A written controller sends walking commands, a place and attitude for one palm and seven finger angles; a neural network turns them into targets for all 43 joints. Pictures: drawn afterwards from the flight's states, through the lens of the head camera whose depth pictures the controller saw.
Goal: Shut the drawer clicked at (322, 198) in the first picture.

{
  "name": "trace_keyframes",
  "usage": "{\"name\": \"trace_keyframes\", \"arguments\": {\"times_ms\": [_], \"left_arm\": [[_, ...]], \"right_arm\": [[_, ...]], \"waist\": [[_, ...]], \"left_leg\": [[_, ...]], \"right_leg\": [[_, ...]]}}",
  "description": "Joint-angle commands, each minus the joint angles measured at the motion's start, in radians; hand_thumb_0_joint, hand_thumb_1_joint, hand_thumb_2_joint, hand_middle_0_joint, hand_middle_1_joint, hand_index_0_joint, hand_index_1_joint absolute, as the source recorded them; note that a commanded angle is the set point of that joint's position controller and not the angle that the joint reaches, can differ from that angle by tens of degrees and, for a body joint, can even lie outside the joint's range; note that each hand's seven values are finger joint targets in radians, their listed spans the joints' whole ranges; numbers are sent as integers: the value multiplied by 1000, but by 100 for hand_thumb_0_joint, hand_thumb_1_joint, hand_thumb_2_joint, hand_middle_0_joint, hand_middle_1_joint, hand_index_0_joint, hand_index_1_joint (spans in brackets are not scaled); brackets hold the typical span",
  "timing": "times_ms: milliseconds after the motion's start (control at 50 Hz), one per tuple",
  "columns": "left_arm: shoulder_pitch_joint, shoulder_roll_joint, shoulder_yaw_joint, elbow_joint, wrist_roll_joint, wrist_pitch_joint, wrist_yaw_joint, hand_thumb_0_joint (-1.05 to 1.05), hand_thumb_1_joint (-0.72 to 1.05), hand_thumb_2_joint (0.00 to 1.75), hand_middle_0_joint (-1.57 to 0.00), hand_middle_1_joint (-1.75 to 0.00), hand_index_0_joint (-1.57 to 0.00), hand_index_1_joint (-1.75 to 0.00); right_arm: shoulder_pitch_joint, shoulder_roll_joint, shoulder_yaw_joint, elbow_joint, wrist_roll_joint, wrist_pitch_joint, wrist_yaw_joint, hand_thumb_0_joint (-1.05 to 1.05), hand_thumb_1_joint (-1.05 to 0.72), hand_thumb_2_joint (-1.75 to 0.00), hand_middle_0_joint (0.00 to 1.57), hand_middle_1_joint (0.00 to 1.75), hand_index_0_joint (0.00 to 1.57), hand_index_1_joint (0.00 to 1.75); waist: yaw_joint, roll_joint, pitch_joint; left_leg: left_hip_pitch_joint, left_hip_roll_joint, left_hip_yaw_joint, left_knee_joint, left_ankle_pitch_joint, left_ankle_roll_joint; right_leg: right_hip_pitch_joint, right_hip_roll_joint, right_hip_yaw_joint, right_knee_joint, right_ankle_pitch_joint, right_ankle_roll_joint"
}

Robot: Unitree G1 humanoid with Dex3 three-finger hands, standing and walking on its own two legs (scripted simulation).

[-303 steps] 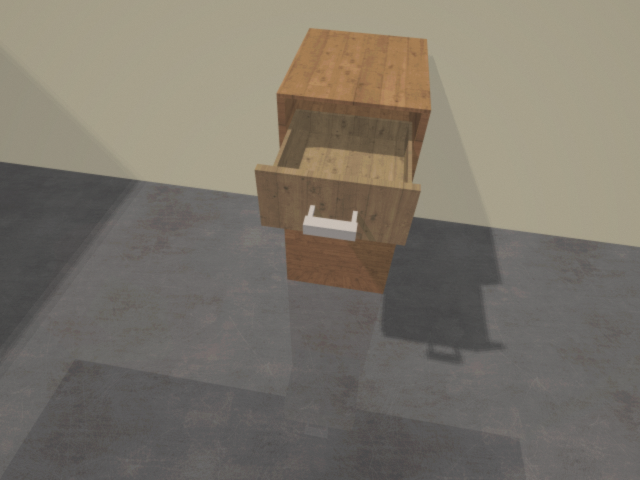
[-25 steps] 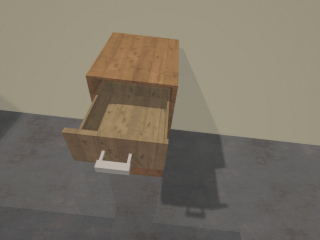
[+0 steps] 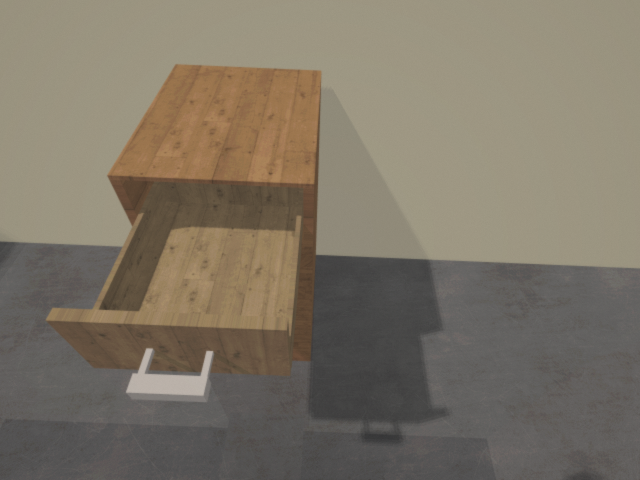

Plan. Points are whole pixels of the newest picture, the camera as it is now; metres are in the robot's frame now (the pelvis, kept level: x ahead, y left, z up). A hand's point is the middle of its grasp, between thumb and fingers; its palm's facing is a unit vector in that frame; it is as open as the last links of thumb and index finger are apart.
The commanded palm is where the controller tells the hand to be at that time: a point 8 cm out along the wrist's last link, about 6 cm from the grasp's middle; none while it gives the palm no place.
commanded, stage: come to a stop and stand still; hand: left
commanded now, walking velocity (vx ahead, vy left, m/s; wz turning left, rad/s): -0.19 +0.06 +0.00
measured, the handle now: (174, 372) +0.28 +0.23 -0.09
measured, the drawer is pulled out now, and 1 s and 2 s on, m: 0.29 0.29 0.29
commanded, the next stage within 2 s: look again from close up in 1.52 s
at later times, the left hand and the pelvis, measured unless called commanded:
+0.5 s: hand out of the picture -0.01 +0.18 -0.17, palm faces +0.06 -0.97 -0.24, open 7.4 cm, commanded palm none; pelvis -0.04 +0.00 -0.01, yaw +0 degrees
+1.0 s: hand out of the picture -0.09 +0.18 -0.18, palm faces +0.09 -0.98 -0.19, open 7.4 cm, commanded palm none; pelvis -0.08 +0.01 +0.00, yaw +1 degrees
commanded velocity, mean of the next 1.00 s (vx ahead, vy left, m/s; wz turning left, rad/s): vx -0.02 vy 0.00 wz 0.00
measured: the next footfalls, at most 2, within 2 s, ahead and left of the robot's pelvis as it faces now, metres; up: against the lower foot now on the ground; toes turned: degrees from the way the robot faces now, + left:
left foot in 0.02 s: +0.07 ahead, +0.11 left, +0.00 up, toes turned +4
left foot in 1.08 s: -0.08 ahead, +0.12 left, +0.00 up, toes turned +7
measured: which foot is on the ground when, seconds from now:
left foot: up 0.00-0.00, down 0.02-0.84, up 0.86-1.00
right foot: down 0.00-1.00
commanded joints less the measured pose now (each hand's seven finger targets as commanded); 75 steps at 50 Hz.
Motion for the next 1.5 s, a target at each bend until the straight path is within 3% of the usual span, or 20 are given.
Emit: {"name": "trace_keyframes", "arguments": {"times_ms": [0,120,220,240,300,360,440,620,720,780,820,840,900,1020,1060,1120,1220,1280,1340,1480], "left_arm": [[84,79,26,-50,-21,8,3,0,90,90,-20,-30,-20,-30],[133,60,17,-32,-3,33,3,0,90,90,-20,-30,-20,-30],[56,127,16,-57,4,9,2,0,90,90,-20,-30,-20,-30],[76,139,24,-70,17,-13,35,0,90,90,-20,-30,-20,-30],[44,195,38,-128,5,-31,24,0,90,90,-20,-30,-20,-30],[10,151,21,-137,1,-19,15,0,90,90,-20,-30,-20,-30],[31,137,21,-150,6,12,7,0,90,90,-20,-30,-20,-30],[48,137,41,-170,1,22,-11,0,90,90,-20,-30,-20,-30],[167,79,35,-122,4,29,-20,0,90,90,-20,-30,-20,-30],[183,96,40,-116,10,24,-17,0,90,90,-20,-30,-20,-30],[117,179,54,-143,8,20,-5,0,90,90,-20,-30,-20,-30],[9,185,57,-172,6,19,3,0,90,90,-20,-30,-20,-30],[-96,158,54,-186,6,7,9,0,90,90,-20,-30,-20,-30],[56,139,57,-127,7,35,23,0,90,90,-20,-30,-20,-30],[79,43,35,-131,-12,34,23,0,90,90,-20,-30,-20,-30],[76,73,42,-105,-2,39,14,0,90,90,-20,-30,-20,-30],[38,31,23,-88,-11,10,-14,0,90,90,-20,-30,-20,-30],[89,67,13,-47,-13,-8,-3,0,90,90,-20,-30,-20,-30],[46,69,7,-49,-12,-9,-4,0,90,90,-20,-30,-20,-30],[77,59,1,-29,-8,-7,-4,0,90,90,-20,-30,-20,-30]], "right_arm": [[101,-107,-22,-26,2,-5,-3,0,-90,-90,20,30,20,30],[-50,-130,-28,-92,-4,6,-1,0,-90,-90,20,30,20,30],[14,-84,-38,-91,4,39,14,0,-90,-90,20,30,20,30],[-48,-163,-55,-148,-6,8,21,0,-90,-90,20,30,20,30],[-51,-89,-40,-178,3,8,30,0,-90,-90,20,30,20,30],[0,-107,-34,-159,2,12,29,0,-90,-90,20,30,20,30],[-9,-154,-37,-160,-17,21,31,0,-90,-90,20,30,20,30],[41,-169,-40,-149,-30,23,26,0,-90,-90,20,30,20,30],[-75,-198,-44,-162,-21,16,18,0,-90,-90,20,30,20,30],[-64,-178,-44,-160,-21,26,22,0,-90,-90,20,30,20,30],[4,-141,-56,-146,-18,58,21,0,-90,-90,20,30,20,30],[54,-139,-66,-122,-18,64,21,0,-90,-90,20,30,20,30],[204,-96,-59,-56,-20,50,29,0,-90,-90,20,30,20,30],[239,-50,-35,-26,-15,27,23,0,-90,-90,20,30,20,30],[206,-83,-35,-40,-25,13,8,0,-90,-90,20,30,20,30],[26,-73,-13,-67,-21,-10,-17,0,-90,-90,20,30,20,30],[60,-118,-19,-47,-18,-20,-17,0,-90,-90,20,30,20,30],[95,-79,-13,-38,1,-23,-11,0,-90,-90,20,30,20,30],[118,-81,-15,-17,-4,-7,-4,0,-90,-90,20,30,20,30],[81,-95,-8,-4,-5,-24,1,0,-90,-90,20,30,20,30]], "waist": [[28,145,-24],[65,135,9],[-11,-188,-20],[-3,1,-60],[-6,-67,-137],[-32,-114,-20],[-10,29,148],[-4,54,14],[76,119,-58],[71,29,-1],[18,-213,19],[-22,-218,34],[-90,-140,-4],[-18,-29,50],[-7,212,72],[57,316,49],[35,54,79],[17,-48,25],[-11,-151,22],[11,27,48]], "left_leg": [[127,177,-151,-212,620,76],[-3,198,-156,-245,443,155],[101,5,-38,-50,-55,28],[60,16,-37,12,-19,-2],[0,-6,-49,11,-93,22],[93,5,-64,-97,-12,37],[-75,59,-158,-216,-228,65],[-116,50,-180,-272,-283,73],[-309,131,-267,-373,-360,118],[-367,67,-204,-241,-419,86],[-173,-58,-60,187,-203,16],[-64,-47,-92,387,-163,22],[5,-37,-54,471,-90,21],[145,-58,5,-273,-68,49],[36,86,-97,-469,42,73],[-60,211,-248,-342,322,165],[52,162,-206,-245,347,152],[-17,52,-142,-190,45,75],[41,29,-132,-212,-87,64],[26,79,-179,-317,-60,79]], "right_leg": [[-26,-98,103,38,202,-3],[26,-69,79,105,-57,24],[-122,-246,289,-228,-6,-80],[-5,-266,342,-149,401,-55],[66,-276,299,-115,312,-120],[-112,-187,215,-148,-19,-48],[-208,-103,172,-159,-355,-5],[-109,-47,120,-58,-287,18],[142,11,70,171,-105,35],[117,-54,194,-5,-278,11],[-202,-304,516,-395,-649,-96],[-362,-358,550,-451,-605,-121],[-372,-239,318,-368,-348,-82],[-251,-113,246,-141,-358,-19],[-173,43,123,223,-217,28],[-170,-2,197,461,-128,32],[-53,-8,119,22,-53,32],[101,-115,287,-127,203,-18],[3,-105,304,-169,-45,-37],[20,-58,226,-123,44,-7]]}}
